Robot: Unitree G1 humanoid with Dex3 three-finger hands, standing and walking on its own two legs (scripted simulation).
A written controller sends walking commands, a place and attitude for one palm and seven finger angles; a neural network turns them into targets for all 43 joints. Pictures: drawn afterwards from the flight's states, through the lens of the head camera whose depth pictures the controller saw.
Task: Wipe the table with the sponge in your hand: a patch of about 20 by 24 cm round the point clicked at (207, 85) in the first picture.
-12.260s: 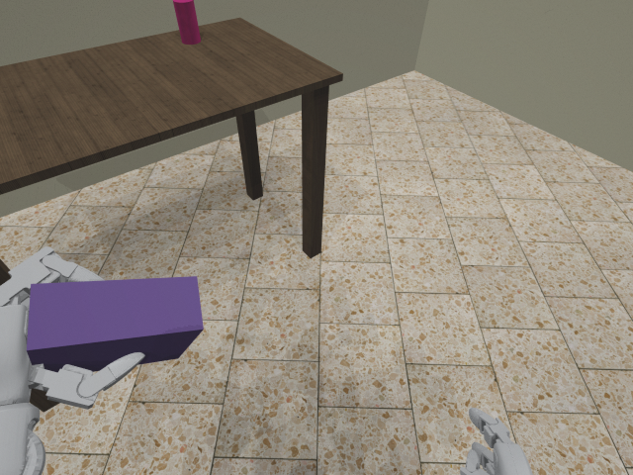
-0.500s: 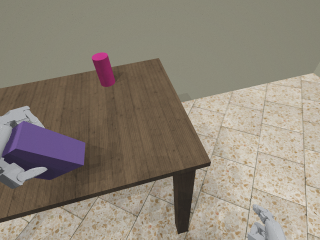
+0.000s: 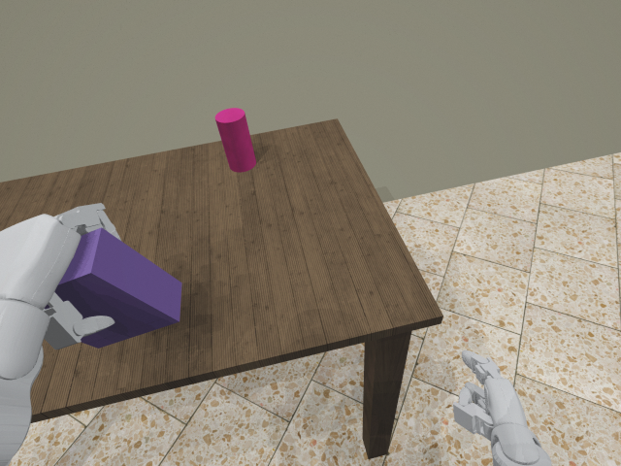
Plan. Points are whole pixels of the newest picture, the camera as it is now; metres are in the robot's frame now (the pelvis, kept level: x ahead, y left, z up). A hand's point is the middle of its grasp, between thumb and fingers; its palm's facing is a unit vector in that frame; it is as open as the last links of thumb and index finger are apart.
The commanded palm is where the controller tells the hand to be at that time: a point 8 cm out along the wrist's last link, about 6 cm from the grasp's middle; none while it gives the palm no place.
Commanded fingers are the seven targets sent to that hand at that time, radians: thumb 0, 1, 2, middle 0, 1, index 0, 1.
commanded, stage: turn the palm down, sponge in hand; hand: left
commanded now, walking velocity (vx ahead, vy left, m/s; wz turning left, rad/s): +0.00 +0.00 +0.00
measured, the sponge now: (115, 302) +0.24 +0.27 +0.13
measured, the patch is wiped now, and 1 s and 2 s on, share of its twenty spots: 0.00 0.00 0.00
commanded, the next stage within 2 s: move the sponge above the wiping area in 0.84 s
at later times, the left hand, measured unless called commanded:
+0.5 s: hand (76, 287) +0.22 +0.27 +0.19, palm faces +0.12 -0.02 -0.99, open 9.6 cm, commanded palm +0.17 +0.27 +0.26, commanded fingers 0.00 0.10 1.30 -1.20 -1.60 -1.20 -1.60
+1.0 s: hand (91, 281) +0.23 +0.26 +0.19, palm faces +0.15 -0.03 -0.99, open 9.6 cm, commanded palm +0.18 +0.26 +0.26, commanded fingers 0.00 0.10 1.30 -1.20 -1.60 -1.20 -1.60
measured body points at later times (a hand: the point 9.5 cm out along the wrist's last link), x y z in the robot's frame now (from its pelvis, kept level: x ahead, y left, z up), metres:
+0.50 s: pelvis -0.02 -0.01 +0.00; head -0.02 -0.07 +0.45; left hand +0.21 +0.27 +0.24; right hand +0.25 -0.19 -0.08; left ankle +0.02 +0.11 -0.74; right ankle -0.01 -0.12 -0.74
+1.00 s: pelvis -0.01 -0.02 +0.00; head -0.03 -0.08 +0.45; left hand +0.21 +0.26 +0.24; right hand +0.25 -0.23 -0.08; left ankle +0.02 +0.11 -0.74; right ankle -0.01 -0.12 -0.74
